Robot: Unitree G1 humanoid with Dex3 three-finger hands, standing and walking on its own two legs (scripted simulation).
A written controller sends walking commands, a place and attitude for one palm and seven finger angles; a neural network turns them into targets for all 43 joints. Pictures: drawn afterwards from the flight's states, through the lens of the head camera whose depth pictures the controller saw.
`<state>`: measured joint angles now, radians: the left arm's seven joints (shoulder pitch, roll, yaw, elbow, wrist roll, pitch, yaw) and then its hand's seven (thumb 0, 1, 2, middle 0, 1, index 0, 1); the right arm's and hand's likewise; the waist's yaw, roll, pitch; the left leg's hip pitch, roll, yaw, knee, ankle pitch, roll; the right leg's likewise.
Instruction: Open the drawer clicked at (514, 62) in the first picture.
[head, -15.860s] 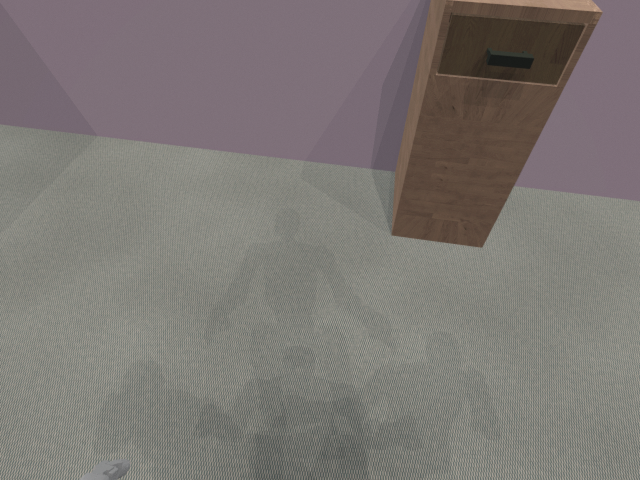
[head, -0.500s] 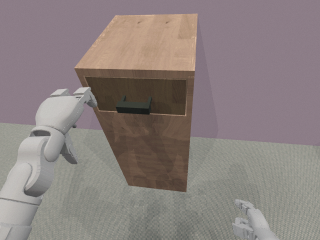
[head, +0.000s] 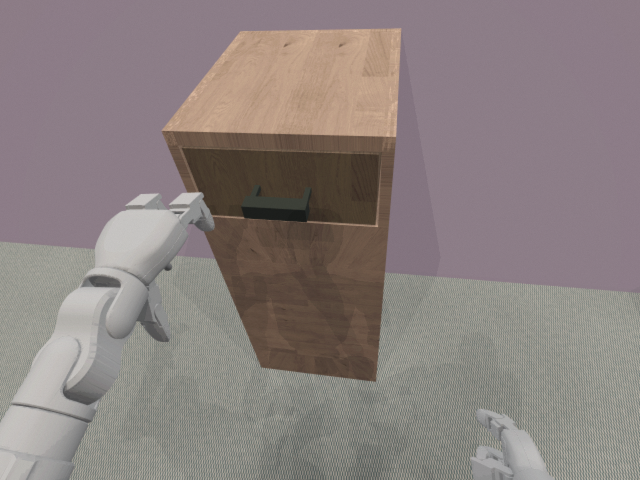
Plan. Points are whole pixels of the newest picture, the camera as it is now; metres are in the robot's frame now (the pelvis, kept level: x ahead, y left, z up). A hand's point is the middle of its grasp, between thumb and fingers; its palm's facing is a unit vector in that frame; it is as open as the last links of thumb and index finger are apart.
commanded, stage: move the hooked fingers above the handle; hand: left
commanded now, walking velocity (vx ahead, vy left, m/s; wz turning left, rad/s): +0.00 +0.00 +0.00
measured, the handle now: (278, 199) +0.55 +0.15 +0.03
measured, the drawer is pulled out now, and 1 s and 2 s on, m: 0.00 0.00 0.00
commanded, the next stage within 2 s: none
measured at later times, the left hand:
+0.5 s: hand (226, 236) +0.39 +0.18 +0.11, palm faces +0.01 -0.08 -1.00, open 13.8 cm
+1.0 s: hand (265, 211) +0.45 +0.14 +0.10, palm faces +0.02 -0.08 -1.00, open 13.8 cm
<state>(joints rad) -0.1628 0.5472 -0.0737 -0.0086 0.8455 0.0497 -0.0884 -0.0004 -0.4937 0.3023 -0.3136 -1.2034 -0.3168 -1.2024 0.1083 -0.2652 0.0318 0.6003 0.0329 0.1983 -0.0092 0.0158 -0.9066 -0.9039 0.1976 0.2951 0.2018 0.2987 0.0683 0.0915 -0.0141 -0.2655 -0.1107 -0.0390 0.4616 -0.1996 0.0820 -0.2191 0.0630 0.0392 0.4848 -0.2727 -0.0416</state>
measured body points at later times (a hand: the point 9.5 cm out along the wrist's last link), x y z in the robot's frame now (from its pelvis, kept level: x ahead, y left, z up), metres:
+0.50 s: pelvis +0.02 +0.00 +0.00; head +0.04 -0.03 +0.45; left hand +0.38 +0.18 +0.16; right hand +0.18 -0.23 -0.13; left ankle +0.02 +0.07 -0.74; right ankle -0.01 -0.10 -0.74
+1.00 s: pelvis +0.04 -0.01 -0.01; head +0.06 -0.04 +0.44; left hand +0.44 +0.14 +0.15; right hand +0.18 -0.26 -0.13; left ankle +0.02 +0.07 -0.74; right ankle -0.01 -0.10 -0.74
